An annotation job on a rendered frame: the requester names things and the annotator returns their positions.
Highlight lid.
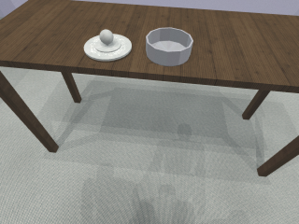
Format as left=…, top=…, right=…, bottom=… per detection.
left=83, top=34, right=132, bottom=62

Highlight table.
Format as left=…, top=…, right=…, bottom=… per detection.
left=0, top=0, right=299, bottom=177

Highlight knob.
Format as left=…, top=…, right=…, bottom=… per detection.
left=99, top=29, right=114, bottom=45

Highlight pot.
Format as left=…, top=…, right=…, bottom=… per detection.
left=146, top=27, right=193, bottom=66

